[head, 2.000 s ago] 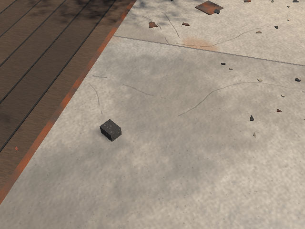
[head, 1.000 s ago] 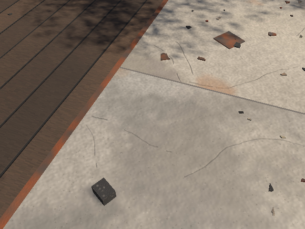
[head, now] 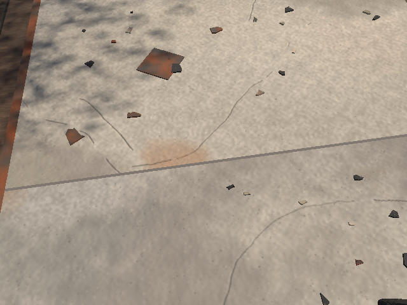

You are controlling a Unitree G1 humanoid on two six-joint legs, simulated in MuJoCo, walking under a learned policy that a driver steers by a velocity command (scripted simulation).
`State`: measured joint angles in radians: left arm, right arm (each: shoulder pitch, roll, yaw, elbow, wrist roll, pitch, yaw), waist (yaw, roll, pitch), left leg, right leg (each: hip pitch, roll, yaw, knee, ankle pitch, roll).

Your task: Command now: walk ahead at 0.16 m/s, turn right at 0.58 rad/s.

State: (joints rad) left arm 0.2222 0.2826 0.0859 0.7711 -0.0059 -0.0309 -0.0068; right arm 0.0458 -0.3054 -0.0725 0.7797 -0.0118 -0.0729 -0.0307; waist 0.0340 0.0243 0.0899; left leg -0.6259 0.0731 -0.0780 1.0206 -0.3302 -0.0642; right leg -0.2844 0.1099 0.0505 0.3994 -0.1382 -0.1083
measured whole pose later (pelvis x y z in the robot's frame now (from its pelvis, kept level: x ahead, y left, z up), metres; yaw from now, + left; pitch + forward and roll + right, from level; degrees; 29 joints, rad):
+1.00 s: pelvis +0.14 +0.01 +0.00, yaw -19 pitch +1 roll +0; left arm 0.27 0.27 0.05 0.82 -0.02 -0.01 0.01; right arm 0.16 -0.31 -0.06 0.84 0.02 -0.06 0.01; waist 0.03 0.00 -0.01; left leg -0.27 0.02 0.04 0.54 -0.31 0.02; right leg -0.14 0.02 0.04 0.39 -0.26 -0.03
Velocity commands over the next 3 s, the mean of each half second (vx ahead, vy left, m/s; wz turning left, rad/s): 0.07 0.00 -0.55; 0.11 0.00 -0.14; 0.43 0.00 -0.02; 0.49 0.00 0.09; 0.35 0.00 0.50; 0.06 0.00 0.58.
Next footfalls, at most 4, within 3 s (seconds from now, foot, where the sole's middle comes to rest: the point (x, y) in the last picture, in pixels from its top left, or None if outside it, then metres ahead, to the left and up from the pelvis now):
0.24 left None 0.23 0.13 -0.78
0.64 right None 0.11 -0.11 -0.78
1.04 left None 0.22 0.10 -0.78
1.48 right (306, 289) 0.46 -0.24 -0.78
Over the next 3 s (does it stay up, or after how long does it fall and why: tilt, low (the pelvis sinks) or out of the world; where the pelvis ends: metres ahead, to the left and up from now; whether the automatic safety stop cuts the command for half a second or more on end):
stays up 0.91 -0.20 -0.01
